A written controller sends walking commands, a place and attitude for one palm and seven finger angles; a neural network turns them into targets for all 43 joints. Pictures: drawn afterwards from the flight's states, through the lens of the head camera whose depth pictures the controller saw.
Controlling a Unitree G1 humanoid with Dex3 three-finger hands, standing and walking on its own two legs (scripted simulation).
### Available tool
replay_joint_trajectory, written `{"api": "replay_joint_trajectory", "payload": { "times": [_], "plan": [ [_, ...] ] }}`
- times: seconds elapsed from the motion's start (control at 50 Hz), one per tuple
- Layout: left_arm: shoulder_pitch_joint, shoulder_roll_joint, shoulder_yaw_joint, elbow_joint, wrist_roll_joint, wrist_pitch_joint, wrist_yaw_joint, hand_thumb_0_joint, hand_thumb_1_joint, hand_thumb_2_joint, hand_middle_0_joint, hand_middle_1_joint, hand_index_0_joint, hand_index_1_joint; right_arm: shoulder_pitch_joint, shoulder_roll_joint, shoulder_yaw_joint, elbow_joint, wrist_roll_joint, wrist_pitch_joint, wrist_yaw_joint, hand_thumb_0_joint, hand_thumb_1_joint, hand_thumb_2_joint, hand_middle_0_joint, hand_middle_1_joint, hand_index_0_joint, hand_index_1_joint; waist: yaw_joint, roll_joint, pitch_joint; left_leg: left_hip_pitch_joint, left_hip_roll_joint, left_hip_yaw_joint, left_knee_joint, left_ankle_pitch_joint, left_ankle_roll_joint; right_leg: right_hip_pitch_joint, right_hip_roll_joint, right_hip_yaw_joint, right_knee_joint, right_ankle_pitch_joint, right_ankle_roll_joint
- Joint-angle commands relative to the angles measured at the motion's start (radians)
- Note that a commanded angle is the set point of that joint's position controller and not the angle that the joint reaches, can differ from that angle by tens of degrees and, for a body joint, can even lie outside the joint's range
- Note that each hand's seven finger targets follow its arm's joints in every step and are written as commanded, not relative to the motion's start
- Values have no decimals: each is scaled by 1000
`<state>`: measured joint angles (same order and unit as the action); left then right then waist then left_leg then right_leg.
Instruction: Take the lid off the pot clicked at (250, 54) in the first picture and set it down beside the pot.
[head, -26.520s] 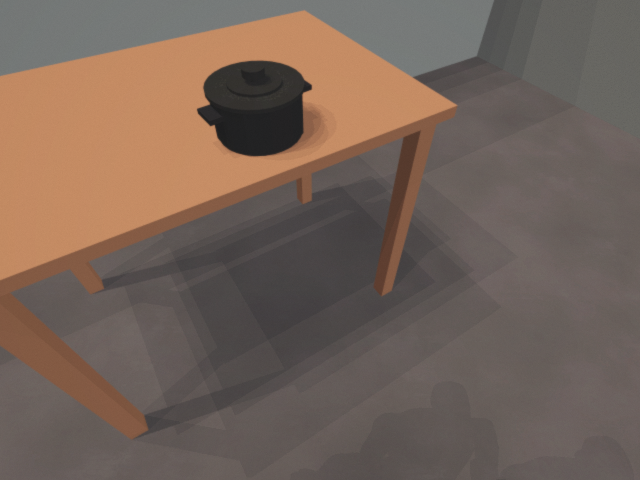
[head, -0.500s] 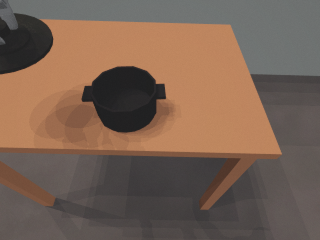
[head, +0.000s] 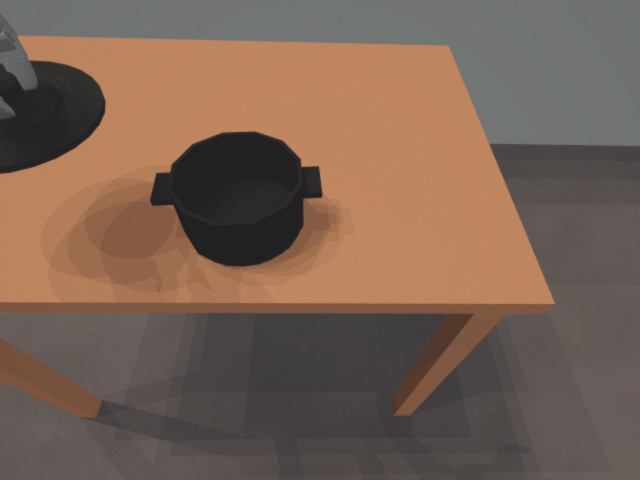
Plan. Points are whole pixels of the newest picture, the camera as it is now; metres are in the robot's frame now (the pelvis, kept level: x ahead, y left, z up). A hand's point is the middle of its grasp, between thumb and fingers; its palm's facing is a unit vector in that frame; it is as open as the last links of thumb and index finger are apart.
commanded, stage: lower the lid onto the table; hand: left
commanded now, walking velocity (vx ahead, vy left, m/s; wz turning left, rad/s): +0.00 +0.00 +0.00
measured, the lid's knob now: out of the picture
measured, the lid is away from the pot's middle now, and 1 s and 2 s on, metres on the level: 0.24 0.22 0.24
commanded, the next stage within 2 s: none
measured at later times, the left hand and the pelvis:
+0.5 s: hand out of the picture +0.46 +0.32 +0.21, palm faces -0.31 -0.12 -0.94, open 7.4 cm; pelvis +0.00 +0.01 +0.00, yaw +0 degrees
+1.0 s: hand (28, 144) +0.46 +0.31 +0.18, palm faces -0.37 -0.13 -0.92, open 7.4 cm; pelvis +0.00 +0.01 +0.00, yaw +0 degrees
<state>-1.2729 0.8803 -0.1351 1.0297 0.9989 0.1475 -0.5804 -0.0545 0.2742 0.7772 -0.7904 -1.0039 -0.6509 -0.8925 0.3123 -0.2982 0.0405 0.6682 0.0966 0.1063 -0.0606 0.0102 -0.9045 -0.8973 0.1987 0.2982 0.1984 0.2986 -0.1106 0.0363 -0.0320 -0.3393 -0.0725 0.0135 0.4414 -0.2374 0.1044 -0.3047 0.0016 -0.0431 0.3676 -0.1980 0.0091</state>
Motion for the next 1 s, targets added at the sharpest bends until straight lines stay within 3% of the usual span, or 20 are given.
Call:
{"api": "replay_joint_trajectory", "payload": {
  "times": [0.0, 0.04, 0.16, 0.22, 0.26, 0.28, 0.32, 0.36, 0.4, 0.46, 0.5, 0.56, 0.58, 0.74, 0.76, 0.82, 0.86, 0.9, 0.96, 0.98],
  "plan": [
    [-512, 247, 56, -184, 9, -6, 55, 0, 688, 958, -941, -1079, -867, -1006, 33, -160, -56, -89, -1, -20, -5, 0, -900, -900, 200, 300, 200, 300, -2, 96, -384, 307, 64, -91, 9, 538, -30, 36, 41, -11, 4, 244, -53],
    [-524, 295, 84, -197, 13, -15, 59, 0, 688, 958, -941, -1079, -867, -1006, 33, -163, -56, -91, -1, -19, -7, 0, -900, -900, 200, 300, 200, 300, 5, 86, -401, 292, 59, -86, 6, 505, -26, 66, 38, -4, 7, 251, -53],
    [-515, 247, 63, -236, -7, -25, 67, 0, 688, 958, -941, -1079, -867, -1006, 42, -168, -64, -91, -1, -22, -8, 0, -900, -900, 200, 300, 200, 300, -3, 155, -425, 356, 64, -111, 15, 593, -48, 20, 40, -14, 1, 241, -60],
    [-492, 277, 92, -202, 4, -32, 69, 0, 688, 958, -941, -1079, -867, -1006, 42, -163, -61, -89, -4, -20, -8, 0, -900, -900, 200, 300, 200, 300, 1, 90, -411, 320, 61, -101, 15, 536, -35, 33, 42, -10, 7, 236, -53],
    [-480, 201, 34, -174, -17, -33, 65, 0, 688, 958, -941, -1079, -867, -1006, 44, -169, -64, -84, 0, -17, -5, 0, -900, -900, 200, 300, 200, 300, -9, 115, -377, 320, 64, -103, 11, 545, -46, -2, 39, -18, 0, 228, -57],
    [-517, 284, 99, -241, -3, -38, 72, 0, 688, 958, -941, -1079, -867, -1006, 41, -167, -66, -86, -5, -17, -3, 0, -900, -900, 200, 300, 200, 300, 4, 107, -420, 333, 67, -106, 13, 535, -44, 29, 41, -8, 8, 229, -55],
    [-533, 290, 105, -282, 1, -45, 76, 0, 688, 958, -941, -1079, -867, -1006, 33, -161, -65, -100, -7, -20, -5, 0, -900, -900, 200, 300, 200, 300, 5, 142, -457, 356, 60, -110, 20, 585, -41, 39, 41, -6, 13, 253, -58],
    [-463, 238, 80, -225, -17, -43, 77, 0, 688, 958, -941, -1079, -867, -1006, 43, -166, -69, -97, -4, -19, -3, 0, -900, -900, 200, 300, 200, 300, -4, 148, -421, 367, 66, -120, 30, 631, -55, -6, 42, -14, 5, 244, -59],
    [-437, 276, 115, -207, -9, -49, 77, 0, 688, 958, -941, -1079, -867, -1006, 37, -163, -65, -99, -5, -16, -3, 0, -900, -900, 200, 300, 200, 300, 4, 79, -419, 326, 61, -106, 27, 565, -39, 25, 43, -8, 13, 242, -54],
    [-478, 191, 47, -263, -33, -48, 75, 0, 688, 958, -941, -1079, -867, -1006, 26, -168, -71, -102, -1, -11, 2, 0, -900, -900, 200, 300, 200, 300, -5, 152, -407, 367, 67, -123, 19, 591, -59, -28, 39, -18, 5, 216, -61],
    [-494, 227, 79, -275, -16, -51, 79, 0, 688, 958, -941, -1079, -867, -1006, 33, -164, -70, -98, -7, -11, 1, 0, -900, -900, 200, 300, 200, 300, -3, 140, -428, 382, 67, -128, 24, 580, -55, -30, 47, -15, 8, 200, -58],
    [-456, 171, 43, -204, -34, -53, 79, 0, 688, 958, -941, -1079, -867, -1006, 46, -169, -71, -88, -2, -10, -1, 0, -900, -900, 200, 300, 200, 300, -12, 116, -379, 351, 68, -132, 12, 525, -62, -49, 43, -22, -2, 170, -60],
    [-481, 198, 66, -222, -24, -58, 81, 0, 688, 958, -941, -1079, -867, -1006, 41, -164, -70, -87, -6, -11, 1, 0, -900, -900, 200, 300, 200, 300, -5, 81, -398, 342, 66, -129, 10, 492, -55, -28, 45, -16, 6, 169, -56],
    [-516, 233, 82, -187, -16, -96, 99, 0, 688, 958, -941, -1079, -867, -1006, 52, -167, -69, -80, -9, -22, -9, 0, -900, -900, 200, 300, 200, 300, -5, 104, -421, 325, 58, -120, 7, 461, -50, 0, 43, -10, 10, 186, -61],
    [-498, 172, 39, -171, -29, -96, 98, 0, 688, 958, -941, -1079, -867, -1006, 52, -169, -71, -82, -8, -21, -8, 0, -900, -900, 200, 300, 200, 300, -16, 135, -394, 333, 62, -126, 9, 492, -61, -31, 42, -15, 2, 183, -64],
    [-483, 228, 75, -130, -16, -104, 100, 0, 688, 958, -941, -1079, -867, -1006, 62, -171, -67, -73, -10, -18, -8, 0, -900, -900, 200, 300, 200, 300, -9, 73, -386, 279, 55, -106, 5, 412, -42, 5, 44, -8, 8, 187, -57],
    [-494, 197, 54, -174, -27, -112, 105, 0, 688, 958, -941, -1079, -867, -1006, 57, -175, -74, -81, -8, -17, -8, 0, -900, -900, 200, 300, 200, 300, -11, 151, -414, 328, 63, -117, 12, 490, -57, -20, 40, -10, 8, 195, -63],
    [-486, 286, 132, -199, -11, -123, 112, 0, 688, 958, -941, -1079, -867, -1006, 68, -173, -74, -84, -15, -18, -8, 0, -900, -900, 200, 300, 200, 300, 2, 128, -460, 351, 63, -124, 27, 539, -55, 2, 48, -4, 17, 211, -59],
    [-394, 180, 60, -87, -31, -122, 106, 0, 688, 958, -941, -1079, -867, -1006, 78, -174, -76, -76, -9, -14, -8, 0, -900, -900, 200, 300, 200, 300, -17, 119, -381, 314, 63, -117, 30, 534, -56, -49, 46, -15, 9, 205, -57],
    [-402, 205, 76, -71, -28, -122, 106, 0, 688, 958, -941, -1079, -867, -1006, 86, -176, -73, -62, -11, -10, -6, 0, -900, -900, 200, 300, 200, 300, -16, 70, -352, 284, 65, -117, 23, 465, -52, -48, 50, -16, 12, 181, -53]
  ]
}}
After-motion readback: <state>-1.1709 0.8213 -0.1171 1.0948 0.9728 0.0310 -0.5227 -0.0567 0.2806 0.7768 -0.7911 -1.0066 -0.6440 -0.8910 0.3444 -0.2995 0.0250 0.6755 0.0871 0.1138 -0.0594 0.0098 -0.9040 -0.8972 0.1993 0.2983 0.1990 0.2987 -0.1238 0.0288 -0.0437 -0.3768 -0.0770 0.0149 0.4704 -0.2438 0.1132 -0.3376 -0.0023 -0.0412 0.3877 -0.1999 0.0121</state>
